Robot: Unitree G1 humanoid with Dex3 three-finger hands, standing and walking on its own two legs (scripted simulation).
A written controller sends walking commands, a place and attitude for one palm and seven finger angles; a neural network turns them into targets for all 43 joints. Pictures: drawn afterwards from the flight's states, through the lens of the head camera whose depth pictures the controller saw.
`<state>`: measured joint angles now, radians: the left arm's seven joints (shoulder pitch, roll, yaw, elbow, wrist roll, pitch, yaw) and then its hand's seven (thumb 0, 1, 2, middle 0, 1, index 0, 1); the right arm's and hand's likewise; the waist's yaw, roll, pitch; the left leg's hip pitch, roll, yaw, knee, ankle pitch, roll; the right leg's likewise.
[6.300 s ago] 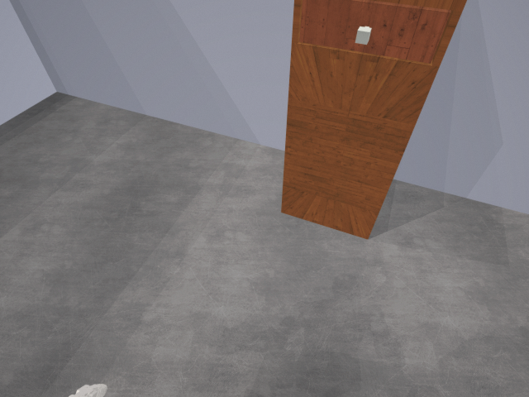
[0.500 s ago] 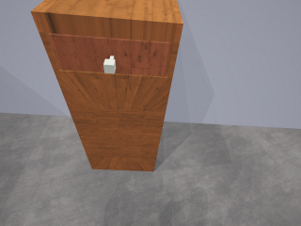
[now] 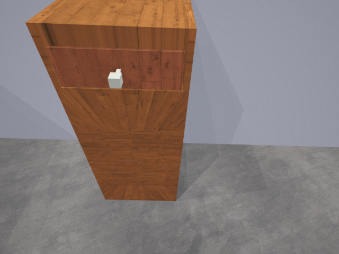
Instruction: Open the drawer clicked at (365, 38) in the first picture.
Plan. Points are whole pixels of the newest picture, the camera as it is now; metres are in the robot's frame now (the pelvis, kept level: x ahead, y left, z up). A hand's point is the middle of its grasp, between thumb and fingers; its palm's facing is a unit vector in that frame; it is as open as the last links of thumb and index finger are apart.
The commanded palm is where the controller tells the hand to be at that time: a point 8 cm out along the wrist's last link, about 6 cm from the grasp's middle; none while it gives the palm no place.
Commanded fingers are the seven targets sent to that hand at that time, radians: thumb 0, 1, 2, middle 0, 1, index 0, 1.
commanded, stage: look again from close up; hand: left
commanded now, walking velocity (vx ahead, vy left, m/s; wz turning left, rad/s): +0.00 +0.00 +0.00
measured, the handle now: (116, 77) +0.55 +0.19 +0.14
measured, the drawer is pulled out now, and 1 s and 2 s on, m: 0.00 0.00 0.00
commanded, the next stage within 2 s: shuffle to correct the standing spot in 0.14 s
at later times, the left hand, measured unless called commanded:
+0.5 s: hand out of the picture -0.08 +0.19 -0.17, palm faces +0.00 -0.99 -0.16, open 7.4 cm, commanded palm none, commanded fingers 0.00 0.90 0.90 -0.20 -0.30 -0.20 -0.30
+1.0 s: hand out of the picture +0.03 +0.17 -0.17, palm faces +0.04 -0.99 -0.15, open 7.3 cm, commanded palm none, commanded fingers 0.00 0.90 0.90 -0.20 -0.30 -0.20 -0.30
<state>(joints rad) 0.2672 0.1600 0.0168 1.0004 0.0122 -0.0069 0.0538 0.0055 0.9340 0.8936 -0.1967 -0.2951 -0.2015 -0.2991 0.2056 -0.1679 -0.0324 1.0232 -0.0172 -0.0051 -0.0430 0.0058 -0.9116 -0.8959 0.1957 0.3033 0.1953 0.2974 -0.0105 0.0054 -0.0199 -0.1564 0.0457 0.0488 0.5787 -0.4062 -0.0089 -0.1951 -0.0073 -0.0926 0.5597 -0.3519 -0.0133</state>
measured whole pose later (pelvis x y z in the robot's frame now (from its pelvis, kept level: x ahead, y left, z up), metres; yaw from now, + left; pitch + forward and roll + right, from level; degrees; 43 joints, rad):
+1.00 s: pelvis +0.04 +0.02 +0.01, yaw +0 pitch -1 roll -1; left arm 0.32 0.11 0.03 1.07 0.03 0.03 0.04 0.03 0.93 0.89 -0.20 -0.30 -0.20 -0.30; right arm 0.28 -0.12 -0.03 1.09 -0.03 -0.03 -0.05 0.02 -0.93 -0.90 0.20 0.30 0.20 0.30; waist -0.02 -0.01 0.03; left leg -0.22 0.04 0.16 0.53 -0.30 0.04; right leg -0.34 -0.07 -0.09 0.75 -0.38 0.02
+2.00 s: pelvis +0.06 +0.00 +0.01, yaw +1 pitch -1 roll +1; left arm 0.27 0.14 -0.02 1.11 0.01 -0.01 0.03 0.01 0.92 0.89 -0.20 -0.30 -0.20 -0.30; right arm 0.28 -0.17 0.01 1.10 -0.01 -0.02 -0.02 0.01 -0.91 -0.90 0.20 0.30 0.20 0.30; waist 0.00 0.03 0.04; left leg -0.13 0.00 0.13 0.41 -0.27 0.02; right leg -0.23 -0.07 -0.08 0.48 -0.24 0.01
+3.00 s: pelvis +0.08 -0.04 +0.01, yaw +2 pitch +0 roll +1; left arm 0.26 0.15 0.00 1.13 0.01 -0.02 0.03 0.01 0.92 0.89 -0.20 -0.30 -0.20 -0.30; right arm 0.27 -0.14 0.01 1.15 -0.01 -0.02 -0.03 0.01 -0.91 -0.90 0.20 0.30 0.20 0.30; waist 0.01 0.01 0.03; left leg -0.10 0.07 0.09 0.39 -0.28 -0.05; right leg -0.19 -0.01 -0.13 0.45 -0.26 -0.05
